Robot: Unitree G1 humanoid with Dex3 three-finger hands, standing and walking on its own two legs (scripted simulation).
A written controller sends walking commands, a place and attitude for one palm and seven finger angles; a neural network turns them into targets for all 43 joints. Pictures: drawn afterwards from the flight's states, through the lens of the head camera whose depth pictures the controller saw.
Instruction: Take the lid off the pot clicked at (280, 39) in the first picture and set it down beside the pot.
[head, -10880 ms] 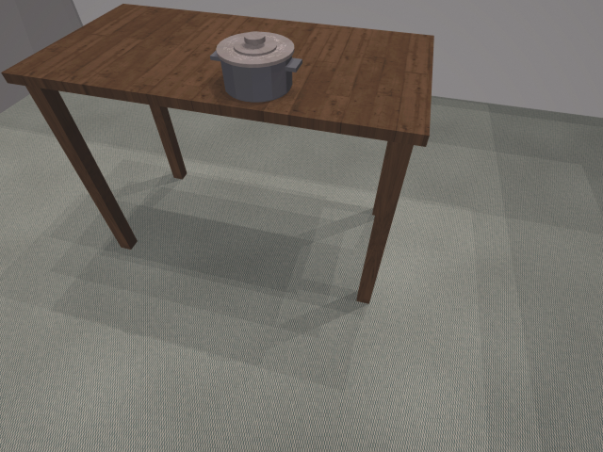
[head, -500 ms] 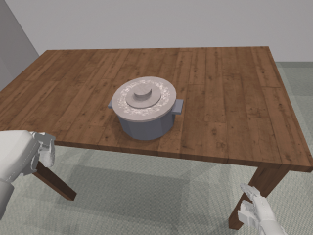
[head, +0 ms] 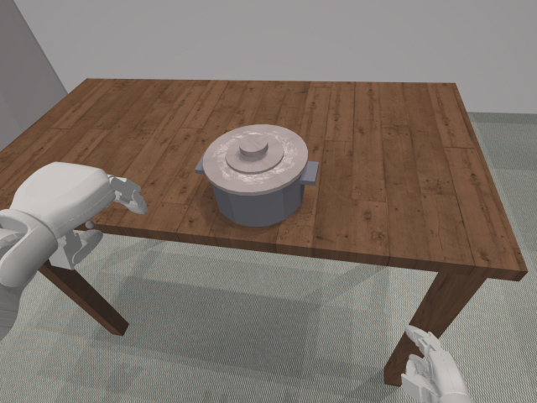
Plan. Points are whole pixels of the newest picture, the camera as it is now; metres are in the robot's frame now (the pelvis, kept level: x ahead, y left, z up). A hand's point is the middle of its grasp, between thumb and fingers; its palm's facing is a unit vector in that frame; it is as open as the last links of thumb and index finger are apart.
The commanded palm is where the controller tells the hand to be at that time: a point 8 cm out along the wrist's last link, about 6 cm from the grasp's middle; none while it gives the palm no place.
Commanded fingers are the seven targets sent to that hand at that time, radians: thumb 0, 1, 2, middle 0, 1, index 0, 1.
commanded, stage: reach forward and open the fingers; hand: left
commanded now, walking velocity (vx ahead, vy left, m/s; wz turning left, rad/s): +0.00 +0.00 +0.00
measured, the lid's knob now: (253, 145) +0.49 +0.09 +0.13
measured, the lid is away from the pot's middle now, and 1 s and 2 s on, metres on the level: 0.00 0.00 0.00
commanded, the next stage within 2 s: move the open hand above the knob in 0.26 s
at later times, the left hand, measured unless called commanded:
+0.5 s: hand (131, 194) +0.31 +0.21 +0.19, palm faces -0.10 +0.01 -0.99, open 10.0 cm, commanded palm +0.29 +0.22 +0.27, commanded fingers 0.00 -0.34 1.58 -0.86 -0.08 -0.86 -0.08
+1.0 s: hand (149, 137) +0.38 +0.20 +0.23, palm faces -0.03 -0.03 -1.00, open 9.9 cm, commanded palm +0.34 +0.18 +0.27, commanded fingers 0.00 -0.34 1.58 -0.86 -0.08 -0.86 -0.08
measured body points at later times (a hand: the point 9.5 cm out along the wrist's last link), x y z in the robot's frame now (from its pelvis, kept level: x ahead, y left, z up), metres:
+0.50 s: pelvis -0.01 +0.00 +0.00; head +0.00 -0.06 +0.44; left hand +0.31 +0.21 +0.25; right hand +0.20 -0.23 -0.10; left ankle +0.01 +0.11 -0.74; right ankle +0.04 -0.14 -0.74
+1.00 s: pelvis +0.01 -0.01 +0.00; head +0.02 -0.07 +0.45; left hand +0.38 +0.20 +0.28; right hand +0.21 -0.24 -0.10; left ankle +0.01 +0.11 -0.74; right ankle +0.04 -0.14 -0.74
